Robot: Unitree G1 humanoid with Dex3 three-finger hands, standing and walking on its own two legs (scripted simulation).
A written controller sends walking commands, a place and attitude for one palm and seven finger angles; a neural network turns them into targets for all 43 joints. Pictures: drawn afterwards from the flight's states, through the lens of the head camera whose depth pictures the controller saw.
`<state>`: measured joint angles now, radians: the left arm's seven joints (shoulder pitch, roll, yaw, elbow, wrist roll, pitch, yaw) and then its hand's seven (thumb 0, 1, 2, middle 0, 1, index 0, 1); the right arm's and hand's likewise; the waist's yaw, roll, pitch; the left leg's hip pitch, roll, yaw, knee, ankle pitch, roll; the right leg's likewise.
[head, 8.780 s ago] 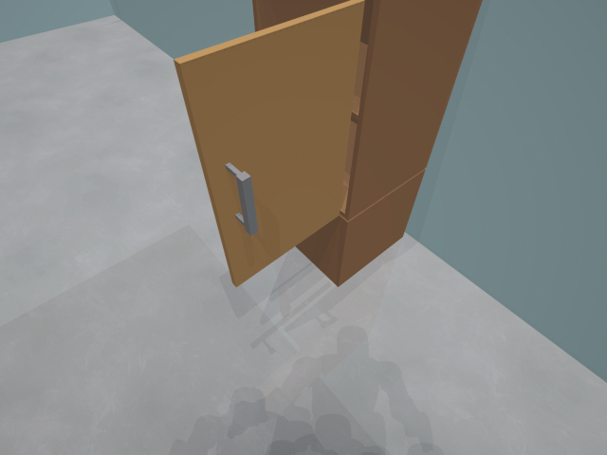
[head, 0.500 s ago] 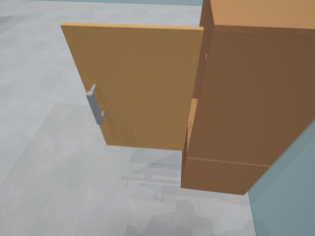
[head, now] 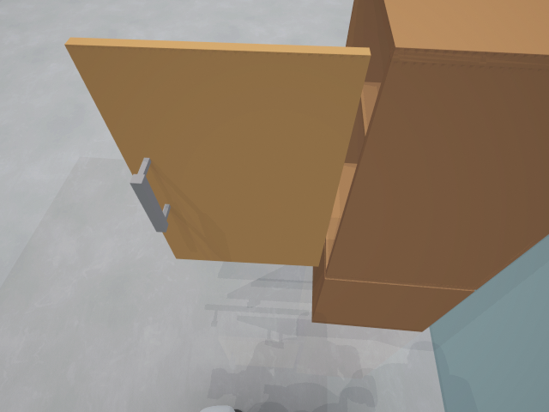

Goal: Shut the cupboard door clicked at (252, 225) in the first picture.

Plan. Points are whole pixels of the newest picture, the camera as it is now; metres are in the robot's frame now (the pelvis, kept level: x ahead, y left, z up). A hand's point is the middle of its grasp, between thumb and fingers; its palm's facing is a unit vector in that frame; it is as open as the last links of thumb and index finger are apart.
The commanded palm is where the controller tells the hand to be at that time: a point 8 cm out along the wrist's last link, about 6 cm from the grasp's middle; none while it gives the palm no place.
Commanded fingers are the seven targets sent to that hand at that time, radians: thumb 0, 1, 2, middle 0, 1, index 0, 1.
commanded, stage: come to a stop and stand still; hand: left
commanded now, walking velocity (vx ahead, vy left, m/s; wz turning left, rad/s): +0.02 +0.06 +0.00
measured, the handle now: (154, 197) +0.46 +0.26 -0.03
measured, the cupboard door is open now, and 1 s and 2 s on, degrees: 92 92 92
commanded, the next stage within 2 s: look again from close up in 0.80 s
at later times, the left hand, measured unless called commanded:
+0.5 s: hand out of the picture +0.00 +0.18 -0.18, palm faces +0.06 -0.98 -0.17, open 7.3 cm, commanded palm none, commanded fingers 0.00 0.90 0.90 -0.20 -0.30 -0.20 -0.30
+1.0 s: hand out of the picture -0.01 +0.19 -0.18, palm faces +0.00 -0.98 -0.20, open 7.3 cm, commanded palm none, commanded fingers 0.00 0.90 0.90 -0.20 -0.30 -0.20 -0.30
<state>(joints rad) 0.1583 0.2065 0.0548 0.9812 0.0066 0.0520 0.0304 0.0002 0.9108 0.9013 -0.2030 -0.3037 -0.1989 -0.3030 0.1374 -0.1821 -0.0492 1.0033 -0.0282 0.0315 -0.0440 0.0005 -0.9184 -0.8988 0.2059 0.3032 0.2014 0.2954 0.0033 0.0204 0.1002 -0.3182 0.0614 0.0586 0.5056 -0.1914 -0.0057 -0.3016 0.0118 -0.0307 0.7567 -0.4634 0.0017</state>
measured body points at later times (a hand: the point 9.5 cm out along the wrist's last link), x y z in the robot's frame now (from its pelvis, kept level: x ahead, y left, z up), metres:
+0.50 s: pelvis -0.02 +0.00 +0.01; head +0.00 +0.02 +0.46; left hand +0.00 +0.23 -0.16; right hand +0.01 -0.23 -0.14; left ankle -0.04 +0.10 -0.74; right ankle -0.03 -0.12 -0.74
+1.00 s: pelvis -0.01 +0.02 +0.00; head +0.01 +0.03 +0.45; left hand -0.01 +0.24 -0.16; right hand -0.01 -0.20 -0.15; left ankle -0.04 +0.10 -0.74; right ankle -0.03 -0.12 -0.74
